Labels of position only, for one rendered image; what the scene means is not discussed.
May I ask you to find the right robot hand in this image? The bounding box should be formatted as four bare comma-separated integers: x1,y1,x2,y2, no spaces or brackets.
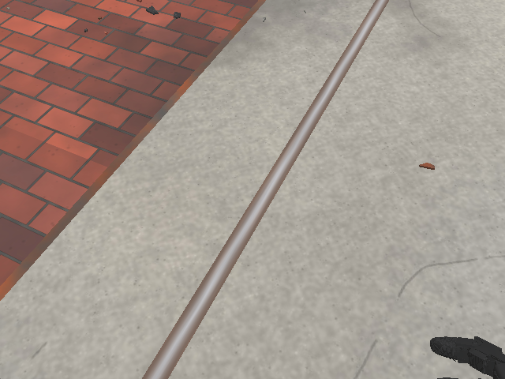
430,336,505,379

